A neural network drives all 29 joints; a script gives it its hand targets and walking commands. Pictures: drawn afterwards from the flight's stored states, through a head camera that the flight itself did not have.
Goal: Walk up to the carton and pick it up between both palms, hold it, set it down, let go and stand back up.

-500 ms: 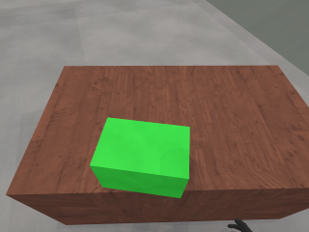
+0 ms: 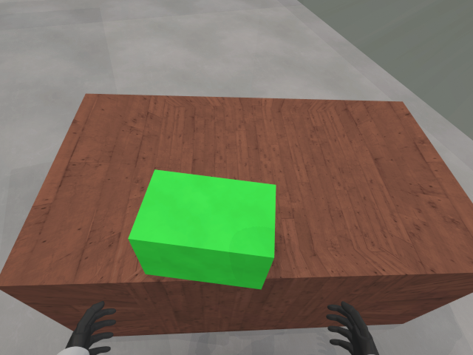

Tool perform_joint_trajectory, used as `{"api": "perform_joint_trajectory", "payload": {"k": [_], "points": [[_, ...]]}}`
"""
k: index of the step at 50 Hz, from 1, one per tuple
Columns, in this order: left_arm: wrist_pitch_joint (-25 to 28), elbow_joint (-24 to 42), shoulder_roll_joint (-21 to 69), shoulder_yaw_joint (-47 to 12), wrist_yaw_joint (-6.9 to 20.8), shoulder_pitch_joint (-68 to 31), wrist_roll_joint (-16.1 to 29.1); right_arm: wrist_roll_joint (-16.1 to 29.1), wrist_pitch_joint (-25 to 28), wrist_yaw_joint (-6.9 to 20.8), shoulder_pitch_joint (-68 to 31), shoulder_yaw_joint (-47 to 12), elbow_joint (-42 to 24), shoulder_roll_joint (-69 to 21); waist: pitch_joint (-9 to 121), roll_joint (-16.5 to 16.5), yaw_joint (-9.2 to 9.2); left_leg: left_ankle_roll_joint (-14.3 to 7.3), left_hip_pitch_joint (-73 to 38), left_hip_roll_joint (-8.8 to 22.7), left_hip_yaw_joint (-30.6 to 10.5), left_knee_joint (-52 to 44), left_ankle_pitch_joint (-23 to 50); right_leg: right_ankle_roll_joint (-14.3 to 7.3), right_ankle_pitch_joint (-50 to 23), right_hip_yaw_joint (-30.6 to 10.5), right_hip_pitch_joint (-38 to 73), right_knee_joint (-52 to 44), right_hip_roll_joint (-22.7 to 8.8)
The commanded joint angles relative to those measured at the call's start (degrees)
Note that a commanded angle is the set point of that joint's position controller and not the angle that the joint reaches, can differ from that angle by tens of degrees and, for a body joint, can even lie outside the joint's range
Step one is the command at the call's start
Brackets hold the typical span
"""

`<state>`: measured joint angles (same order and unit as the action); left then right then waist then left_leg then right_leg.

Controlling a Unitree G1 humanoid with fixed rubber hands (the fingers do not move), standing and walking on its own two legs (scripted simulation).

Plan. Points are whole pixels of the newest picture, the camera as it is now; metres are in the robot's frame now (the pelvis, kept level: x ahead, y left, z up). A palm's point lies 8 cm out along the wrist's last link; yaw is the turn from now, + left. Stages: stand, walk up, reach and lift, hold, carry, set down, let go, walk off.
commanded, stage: reach and lift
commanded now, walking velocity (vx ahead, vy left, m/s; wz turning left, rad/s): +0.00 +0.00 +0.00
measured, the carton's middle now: (208, 230) +0.39 +0.06 -0.11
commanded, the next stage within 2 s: none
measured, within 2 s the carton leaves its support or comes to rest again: neither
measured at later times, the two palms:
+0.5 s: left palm (70, 332) +0.17 +0.28 -0.07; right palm (352, 320) +0.19 -0.20 -0.06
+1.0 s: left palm (72, 302) +0.21 +0.28 -0.04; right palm (348, 302) +0.22 -0.19 -0.05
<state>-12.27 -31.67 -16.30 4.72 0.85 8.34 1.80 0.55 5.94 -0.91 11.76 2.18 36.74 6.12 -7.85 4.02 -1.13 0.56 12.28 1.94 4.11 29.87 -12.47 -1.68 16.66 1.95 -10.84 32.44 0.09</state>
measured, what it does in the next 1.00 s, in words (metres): stands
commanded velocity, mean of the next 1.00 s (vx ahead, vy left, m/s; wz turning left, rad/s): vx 0.00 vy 0.00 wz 0.00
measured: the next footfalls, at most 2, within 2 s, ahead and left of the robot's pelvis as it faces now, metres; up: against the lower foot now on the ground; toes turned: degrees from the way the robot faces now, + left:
none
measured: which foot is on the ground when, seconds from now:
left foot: down 0.00-1.00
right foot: down 0.00-1.00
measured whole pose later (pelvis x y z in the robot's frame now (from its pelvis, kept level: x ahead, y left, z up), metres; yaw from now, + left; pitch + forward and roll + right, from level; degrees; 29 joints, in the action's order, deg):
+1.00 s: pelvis +0.03 +0.02 -0.01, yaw +1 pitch -2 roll -1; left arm 27.8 -40.3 -21.4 -4.3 7.2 7.3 16.4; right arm 14.5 31.3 -3.7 7.1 -0.4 44.2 6.6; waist -2.7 1.4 -0.4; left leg -0.5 16.1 1.3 2.2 35.7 -17.5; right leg -0.3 19.6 2.3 -12.1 33.9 0.1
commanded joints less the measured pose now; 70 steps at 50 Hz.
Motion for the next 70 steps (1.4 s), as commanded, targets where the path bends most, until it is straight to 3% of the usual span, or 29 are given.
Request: {"api": "perform_joint_trajectory", "payload": {"k": [1, 11, 23, 31, 41, 50, 57, 60, 61, 70], "points": [[9.39, 8.88, -9.22, 0.85, 1.05, -4.77, 3.37, 0.44, 5.75, -1.47, -2.24, 2.74, -7.72, 5.35, 12.09, -5.42, 1.5, -0.17, -10.41, -1.57, 0.72, -4.54, 3.07, 0.33, -1.59, -3.16, -5.89, -12.07, -1.8], [16.83, 1.92, -10.67, -3.44, 1.33, -4.23, 8.38, 0.52, 8.86, -1.4, -8.29, 4.78, -6.43, 5.93, 8.97, -5.53, -0.94, 0.5, -4.35, -0.59, -0.9, -7.4, -1.64, -0.69, 2.53, -1.56, -3.04, -11.39, 0.23], [26.91, 0.96, -10.55, -5.46, 1.62, -5.03, 9.94, 6.2, 13.14, -0.74, -8.43, 3.97, -0.32, 6.21, 8.54, -8.3, 0.37, 1.99, -7.24, -0.52, -2.97, -5.76, 6.37, -1.44, -1.17, -2.23, -3.9, -11.45, 0.24], [34.86, 0.31, -12.14, -5.33, 3.14, -4.19, 12.05, 8.35, 19.54, -1.49, -9.7, 3.5, 0.34, 6.59, 11.4, -7.0, 0.68, 2.1, -6.76, -1.47, -3.55, -2.45, 11.97, -0.13, -6.25, -2.89, -3.12, -9.59, 0.62], [41.14, -1.14, -13.89, -5.36, 5.54, -4.98, 14.26, 12.22, 26.26, -2.35, -10.25, -0.08, -0.13, 5.72, 13.32, -5.8, 0.51, 2.26, -4.33, -2.84, -3.69, 0.97, 12.7, 1.24, -10.51, -3.57, -3.13, -6.59, 0.37], [44.06, -0.82, -15.49, -5.39, 6.57, -9.43, 15.7, 14.91, 29.43, -3.19, -12.82, -1.67, 0.19, 5.67, 14.07, -7.1, 1.19, 2.45, -1.9, -2.86, -4.23, 3.43, 10.18, 0.87, -7.62, -3.9, -6.23, -4.52, 0.1], [41.28, -1.57, -16.74, -8.22, 4.93, -19.64, 18.64, 13.44, 25.74, -3.31, -21.43, 0.73, -0.45, 8.57, 15.27, -8.43, 2.67, 1.82, -0.79, -1.09, -4.89, 2.18, 0.76, -0.25, 2.41, -2.86, -10.03, -3.76, -0.02], [40.92, -0.85, -17.27, -8.64, 4.08, -21.33, 19.58, 14.11, 24.37, -3.36, -23.08, 0.44, -1.91, 9.05, 18.78, -8.65, 2.77, 2.16, -1.65, -0.99, -5.07, 2.52, 3.84, 0.09, -1.03, -2.66, -8.94, -2.96, 0.23], [40.9, -3.26, -17.34, -8.61, 4.03, -20.68, 19.09, 14.63, 23.85, -3.44, -23.44, -0.17, -0.8, 8.43, 19.91, -7.34, 2.82, 2.03, -2.19, -1.5, -5.49, 2.62, 5.14, 0.41, -3.12, -2.8, -8.51, -3.45, 0.03], [38.63, -6.83, -16.69, -6.38, 5.02, -24.47, 17.22, 18.12, 22.93, -4.11, -26.03, -3.4, 1.95, 10.96, 23.12, -7.54, 2.94, 2.85, -7.99, -1.8, -5.93, 4.41, 18.7, 1.22, -15.41, -2.23, -7.5, -4.31, 0.6]]}}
